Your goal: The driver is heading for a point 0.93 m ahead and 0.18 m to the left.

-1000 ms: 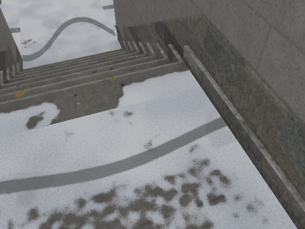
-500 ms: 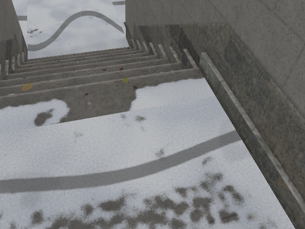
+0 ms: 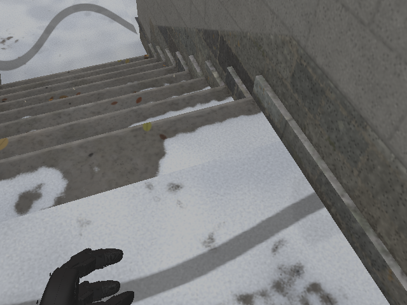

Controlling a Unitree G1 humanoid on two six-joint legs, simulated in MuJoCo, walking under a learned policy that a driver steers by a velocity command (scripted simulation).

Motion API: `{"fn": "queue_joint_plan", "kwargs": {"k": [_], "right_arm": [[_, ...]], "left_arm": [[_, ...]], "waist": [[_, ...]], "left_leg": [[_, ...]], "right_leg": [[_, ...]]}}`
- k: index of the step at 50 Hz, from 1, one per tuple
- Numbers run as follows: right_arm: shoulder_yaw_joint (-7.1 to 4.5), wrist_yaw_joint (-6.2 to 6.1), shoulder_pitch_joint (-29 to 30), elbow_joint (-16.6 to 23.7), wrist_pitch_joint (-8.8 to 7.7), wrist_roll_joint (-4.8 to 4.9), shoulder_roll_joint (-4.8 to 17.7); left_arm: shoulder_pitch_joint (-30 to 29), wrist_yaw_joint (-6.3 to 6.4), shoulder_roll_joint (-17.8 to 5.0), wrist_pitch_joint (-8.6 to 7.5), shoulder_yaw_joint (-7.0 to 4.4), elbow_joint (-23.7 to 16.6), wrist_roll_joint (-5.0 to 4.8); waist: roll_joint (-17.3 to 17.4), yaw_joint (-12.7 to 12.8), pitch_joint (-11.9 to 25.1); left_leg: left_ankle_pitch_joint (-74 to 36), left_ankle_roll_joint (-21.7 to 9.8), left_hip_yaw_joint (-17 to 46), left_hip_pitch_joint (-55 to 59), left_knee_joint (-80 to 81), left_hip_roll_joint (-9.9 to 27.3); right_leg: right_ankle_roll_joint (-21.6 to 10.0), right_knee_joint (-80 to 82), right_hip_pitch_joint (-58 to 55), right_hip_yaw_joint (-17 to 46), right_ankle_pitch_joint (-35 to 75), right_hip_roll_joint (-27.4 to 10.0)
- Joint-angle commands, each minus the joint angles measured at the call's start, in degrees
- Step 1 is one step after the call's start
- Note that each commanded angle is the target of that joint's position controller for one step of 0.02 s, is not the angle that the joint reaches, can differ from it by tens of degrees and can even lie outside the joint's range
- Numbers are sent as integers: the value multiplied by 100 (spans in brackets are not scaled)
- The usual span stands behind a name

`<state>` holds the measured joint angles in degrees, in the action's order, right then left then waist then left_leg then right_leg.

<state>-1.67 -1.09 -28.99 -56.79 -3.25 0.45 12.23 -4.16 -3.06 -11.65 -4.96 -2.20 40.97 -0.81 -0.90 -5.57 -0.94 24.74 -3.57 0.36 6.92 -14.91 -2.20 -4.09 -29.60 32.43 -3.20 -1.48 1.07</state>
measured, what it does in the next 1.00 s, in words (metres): walks ahead: right foot, then left foot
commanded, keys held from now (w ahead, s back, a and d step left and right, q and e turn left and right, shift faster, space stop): w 1.00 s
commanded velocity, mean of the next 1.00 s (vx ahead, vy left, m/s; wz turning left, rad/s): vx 0.50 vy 0.00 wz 0.00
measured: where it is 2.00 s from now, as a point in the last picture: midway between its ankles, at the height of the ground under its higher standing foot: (159, 174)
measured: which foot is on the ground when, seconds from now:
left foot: down 0.00-0.02, up 0.04-0.52, down 0.54-1.00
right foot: up 0.00-0.02, down 0.04-0.54, up 0.56-1.00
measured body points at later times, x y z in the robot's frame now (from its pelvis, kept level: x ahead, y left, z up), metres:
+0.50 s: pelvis +0.29 +0.03 +0.01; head +0.33 +0.03 +0.45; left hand +0.26 +0.31 -0.13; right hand +0.53 -0.19 -0.07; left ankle +0.46 +0.15 -0.71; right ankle +0.15 -0.10 -0.72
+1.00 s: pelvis +0.54 +0.05 +0.02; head +0.57 +0.05 +0.46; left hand +0.76 +0.29 -0.08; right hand +0.56 -0.24 -0.11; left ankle +0.46 +0.15 -0.72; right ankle +0.69 -0.08 -0.70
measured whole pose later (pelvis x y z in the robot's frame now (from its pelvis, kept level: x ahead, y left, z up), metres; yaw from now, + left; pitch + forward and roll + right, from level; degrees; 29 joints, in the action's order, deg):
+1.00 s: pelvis +0.54 +0.05 +0.02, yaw -1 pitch +1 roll +3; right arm -2.3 1.2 -18.0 -51.5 -3.9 0.6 17.8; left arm 2.9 -1.2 -16.7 -4.0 -0.5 45.5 -0.3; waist -2.9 -5.1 -1.7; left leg 14.9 -3.1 -2.1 0.5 -13.3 -5.0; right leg -0.1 -32.2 31.0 0.8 -2.5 -4.8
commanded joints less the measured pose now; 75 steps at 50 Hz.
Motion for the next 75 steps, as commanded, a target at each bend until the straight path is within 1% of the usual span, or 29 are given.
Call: {"fn": "queue_joint_plan", "kwargs": {"k": [1,2,3,4,5,7,12,17,22,24,26,27,28,29,30,32,34,38,48,51,53,54,55,56,57,60,67,73,75], "right_arm": [[-199,14,239,270,-8,-12,1001],[-127,36,388,464,-121,-131,866],[80,129,-562,372,-263,-52,71],[-101,166,-63,356,-390,123,879],[-161,187,776,686,-436,202,1124],[-153,78,1216,802,-439,84,857],[-108,98,1393,1079,-227,-2,588],[-29,186,2605,1504,-272,-10,529],[-47,370,3281,1848,-291,71,774],[-65,423,3211,1890,-326,42,883],[-223,377,2032,1566,-359,-14,1220],[-344,325,912,1334,-358,-58,1653],[-449,349,576,1244,-327,-97,2155],[-308,367,704,1324,-354,-24,1579],[-236,326,1093,1373,-374,-31,1344],[-159,314,1703,1429,-377,-97,1128],[-101,335,1825,1381,-411,-150,934],[-166,303,1732,1202,-433,-54,1133],[-279,221,1020,744,-113,47,1524],[-270,168,966,687,45,-37,1468],[-201,140,1053,651,38,-42,1350],[-72,130,1036,755,-72,-116,1028],[49,164,584,933,-208,-42,565],[-68,199,954,906,-298,116,1167],[-146,227,1286,995,-327,258,1400],[-184,164,1296,1016,-156,72,1210],[-260,89,1495,1420,163,79,895],[-160,410,2584,2033,128,-11,409],[-207,580,2705,2309,69,19,511]], "left_arm": [[1247,9,-935,-147,-341,63,-7],[2556,106,-1438,-105,-454,341,92],[2720,87,-1616,-100,-446,443,150],[2667,133,-1028,-65,-322,486,59],[2088,182,-864,-64,-261,432,5],[1438,200,-696,-120,-177,342,88],[1659,282,-806,-141,-123,598,34],[2248,387,-1126,-81,-129,872,-33],[2604,407,-1287,38,-146,1128,-85],[2607,428,-1398,106,-176,1146,-12],[2507,415,-1378,194,-139,1114,55],[2568,424,-1135,201,-21,953,185],[3397,348,-340,61,219,878,143],[3290,328,-952,-46,88,1027,63],[2645,322,-1346,-99,-31,890,-82],[2111,407,-1290,-100,-48,802,-20],[2233,397,-1106,17,-43,807,1],[1851,394,-923,167,12,653,77],[276,205,-1006,32,63,26,70],[564,35,-1194,-57,-32,69,50],[1664,75,-1397,-49,-194,404,41],[2723,187,-1891,-62,-341,632,115],[3013,213,-2311,-24,-440,723,221],[2917,228,-1723,-32,-290,602,188],[2606,247,-1471,-31,-218,548,158],[1875,288,-1104,-70,-76,473,162],[2094,416,-1345,-83,-169,721,225],[2355,564,-1398,113,-151,836,225],[2420,562,-1530,230,-193,887,95]], "waist": [[865,1184,754],[283,1602,1739],[-1201,1027,2703],[-764,1310,2219],[-522,1185,1135],[236,760,366],[-109,397,-40],[-225,748,-190],[-304,839,-352],[-326,724,-254],[-261,124,464],[334,-248,1352],[2147,96,2275],[1593,6,2308],[1090,11,1378],[341,299,593],[565,582,501],[404,630,152],[352,54,-206],[542,258,-12],[444,858,471],[-61,1268,1167],[-1550,967,1614],[-958,1260,1362],[-734,1218,725],[-276,709,118],[-501,617,-306],[-320,891,-578],[-303,808,-379]], "left_leg": [[-7119,-414,384,-718,-2247,1309],[-4861,-252,240,-2157,-4062,943],[604,39,588,-4152,-5914,-148],[683,-30,1054,-4729,-6425,64],[179,-49,801,-5169,-6349,334],[-744,64,599,-4676,-5587,817],[-1195,492,347,-4449,-4580,1121],[-3128,549,36,-3967,-2306,780],[-2789,315,255,-4123,-1518,712],[-2320,137,145,-3890,-1396,607],[-2081,-114,-143,-2255,-1337,293],[-2497,-436,720,-481,-1689,1090],[-1405,-1462,3560,1585,-933,2413],[-828,-1419,4394,1528,-304,2426],[-1133,-1107,3414,799,-323,2228],[-2778,-930,2067,-687,-176,1784],[-3115,-905,1556,-1280,147,1514],[-3047,-1048,1063,-1590,617,1424],[-3009,-888,655,-689,442,1444],[-3526,-842,691,-272,-76,1520],[-4110,-611,407,-848,-1232,1159],[-2770,-323,135,-1883,-3006,726],[478,6,170,-4038,-4849,-274],[1088,-16,1028,-4848,-5608,-127],[612,-63,1037,-5215,-5751,127],[-738,152,919,-4474,-5120,722],[-2371,491,732,-4889,-4372,855],[-3239,322,-81,-4341,-2541,562],[-2864,132,-47,-4119,-2163,474]], "right_leg": [[-501,212,-2452,-70,5,222],[-997,29,-4543,1483,-102,-1051],[-2041,605,-6264,4421,-947,-2507],[-1898,1143,-5849,4491,-1460,-2320],[-1632,1436,-4940,3580,-1240,-2113],[-1232,1832,-3329,2389,-286,-1577],[-1150,2378,-2124,1455,158,-1286],[-733,2305,-1986,736,192,-798],[-586,1879,-3103,1056,-89,-1424],[-488,1509,-3486,1104,507,-1578],[-267,5,-3283,743,1861,-1154],[-89,-1761,-2190,448,904,-803],[302,-3787,75,253,-2473,250],[279,-4585,667,1019,-3020,47],[205,-4752,1034,950,-2590,-245],[244,-4251,636,742,-1805,-699],[269,-3796,56,781,-1558,-884],[460,-2657,142,646,-1187,-935],[430,-256,166,391,33,-586],[135,-97,-236,210,-587,-459],[-120,279,-2058,81,-628,-245],[-500,307,-3590,1339,-714,-1279],[-1314,1026,-5051,4029,-1733,-2456],[-1259,1405,-5012,4291,-2223,-2559],[-1046,1410,-4585,3402,-1788,-2445],[-638,1872,-3088,1824,-857,-1827],[-458,2285,-2578,200,-171,-1528],[-262,1572,-2553,-692,1546,-1409],[-198,1336,-2864,-535,1944,-1609]]}}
